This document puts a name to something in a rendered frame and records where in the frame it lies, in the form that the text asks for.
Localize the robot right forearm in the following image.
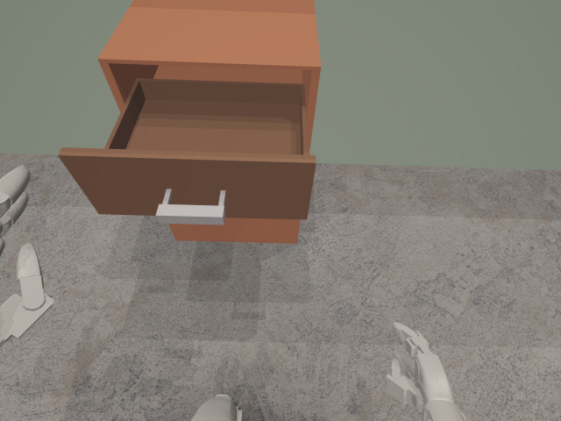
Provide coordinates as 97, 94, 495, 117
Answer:
422, 400, 466, 421

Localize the left robot hand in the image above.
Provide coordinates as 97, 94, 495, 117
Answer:
0, 165, 53, 347

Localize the drawer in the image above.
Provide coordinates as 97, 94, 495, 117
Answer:
58, 78, 316, 220

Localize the right robot hand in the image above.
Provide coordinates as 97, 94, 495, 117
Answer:
387, 322, 454, 415

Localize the cabinet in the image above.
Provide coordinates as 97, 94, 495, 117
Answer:
98, 0, 321, 244

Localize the robot left thigh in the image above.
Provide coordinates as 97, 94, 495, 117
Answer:
191, 398, 243, 421

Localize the handle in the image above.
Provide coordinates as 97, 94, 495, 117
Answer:
156, 189, 226, 225

